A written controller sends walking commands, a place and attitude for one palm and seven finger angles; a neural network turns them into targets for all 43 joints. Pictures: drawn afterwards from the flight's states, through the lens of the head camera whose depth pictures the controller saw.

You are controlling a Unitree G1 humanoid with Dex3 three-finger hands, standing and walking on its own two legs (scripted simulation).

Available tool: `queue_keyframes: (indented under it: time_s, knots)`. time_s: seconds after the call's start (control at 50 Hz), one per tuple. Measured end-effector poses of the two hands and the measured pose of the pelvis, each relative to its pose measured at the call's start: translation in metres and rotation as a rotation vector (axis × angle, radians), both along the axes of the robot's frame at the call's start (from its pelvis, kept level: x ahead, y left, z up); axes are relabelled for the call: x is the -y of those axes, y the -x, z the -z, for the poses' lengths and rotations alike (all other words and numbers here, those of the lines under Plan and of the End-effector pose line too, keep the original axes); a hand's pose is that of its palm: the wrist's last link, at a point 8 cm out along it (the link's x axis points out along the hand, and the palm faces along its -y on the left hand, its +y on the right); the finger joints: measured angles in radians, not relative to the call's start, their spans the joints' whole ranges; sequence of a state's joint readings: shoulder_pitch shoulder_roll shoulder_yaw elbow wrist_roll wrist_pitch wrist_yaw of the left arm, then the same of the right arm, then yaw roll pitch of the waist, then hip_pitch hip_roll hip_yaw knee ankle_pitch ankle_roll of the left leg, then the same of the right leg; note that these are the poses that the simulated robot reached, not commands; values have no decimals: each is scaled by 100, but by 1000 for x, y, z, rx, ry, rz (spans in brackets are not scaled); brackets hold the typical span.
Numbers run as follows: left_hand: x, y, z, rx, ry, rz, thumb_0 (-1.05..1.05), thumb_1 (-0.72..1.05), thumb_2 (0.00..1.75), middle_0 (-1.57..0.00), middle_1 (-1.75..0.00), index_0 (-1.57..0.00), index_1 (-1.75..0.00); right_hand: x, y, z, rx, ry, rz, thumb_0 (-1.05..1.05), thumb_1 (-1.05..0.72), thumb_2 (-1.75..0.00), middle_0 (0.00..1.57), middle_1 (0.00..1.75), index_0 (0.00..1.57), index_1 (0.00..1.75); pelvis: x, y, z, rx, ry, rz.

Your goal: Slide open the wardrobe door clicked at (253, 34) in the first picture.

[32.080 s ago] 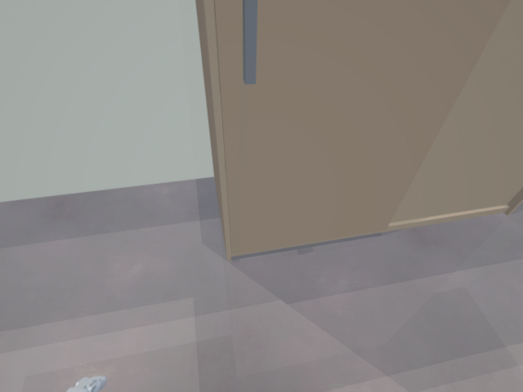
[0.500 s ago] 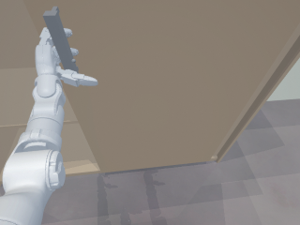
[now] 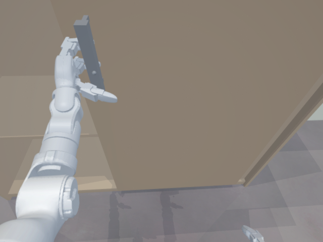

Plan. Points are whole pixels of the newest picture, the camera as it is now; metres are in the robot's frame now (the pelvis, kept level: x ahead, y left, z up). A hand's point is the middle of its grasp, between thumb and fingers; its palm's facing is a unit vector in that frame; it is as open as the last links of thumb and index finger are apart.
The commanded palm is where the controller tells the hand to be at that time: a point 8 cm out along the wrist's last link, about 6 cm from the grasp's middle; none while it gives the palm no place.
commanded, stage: slip the hand off the handle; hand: left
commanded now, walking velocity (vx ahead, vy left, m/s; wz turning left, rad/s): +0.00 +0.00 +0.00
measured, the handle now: (93, 58) +0.50 +0.18 +0.21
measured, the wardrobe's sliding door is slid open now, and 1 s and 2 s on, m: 0.64 0.64 0.64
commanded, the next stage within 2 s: draw the hand back to the body in 0.90 s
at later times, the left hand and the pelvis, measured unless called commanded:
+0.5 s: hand (74, 90) +0.40 +0.21 +0.19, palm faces +0.20 -0.98 -0.08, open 14.7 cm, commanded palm +0.36 +0.26 +0.19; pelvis +0.01 -0.02 +0.00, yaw +1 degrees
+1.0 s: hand (62, 116) +0.32 +0.20 +0.19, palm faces +0.24 -0.97 -0.10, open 14.7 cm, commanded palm +0.29 +0.25 +0.19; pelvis +0.01 -0.03 +0.00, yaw +2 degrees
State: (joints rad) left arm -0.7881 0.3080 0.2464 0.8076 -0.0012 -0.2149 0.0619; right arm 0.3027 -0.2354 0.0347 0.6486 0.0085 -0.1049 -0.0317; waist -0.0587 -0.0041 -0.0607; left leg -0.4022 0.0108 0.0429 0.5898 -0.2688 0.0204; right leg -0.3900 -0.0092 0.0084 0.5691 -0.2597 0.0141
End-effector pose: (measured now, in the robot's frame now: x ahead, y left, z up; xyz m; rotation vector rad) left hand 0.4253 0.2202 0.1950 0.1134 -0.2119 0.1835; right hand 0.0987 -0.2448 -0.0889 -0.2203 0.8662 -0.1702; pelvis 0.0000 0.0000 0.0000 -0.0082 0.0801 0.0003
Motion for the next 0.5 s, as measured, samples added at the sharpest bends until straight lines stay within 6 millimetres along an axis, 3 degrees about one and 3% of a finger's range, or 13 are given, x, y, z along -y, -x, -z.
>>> queue_keyframes:
  time_s: [0.26, 0.38, 0.5]
  knots:
    - [-51, 22, -5, -1, -34, -75, -2, -55, 20, -30, -118, -26, -115, 19, 15, 9, -103, 18, 27, 1, -91, -90, 20, 30, 20, 30, 11, -8, -2, 11, 5, -21]
    - [-46, 34, -4, 3, -10, -12, -2, -55, 20, -27, -116, -25, -115, 27, 8, 8, -85, 21, 33, 1, -91, -90, 20, 30, 20, 30, 13, -12, -3, 17, 4, -20]
    - [-34, 54, 10, -4, 13, -10, -2, -55, 20, -26, -116, -26, -115, 25, -17, 3, 1, 5, 13, 1, -91, -90, 20, 30, 20, 30, 16, -14, -3, 36, -2, -14]
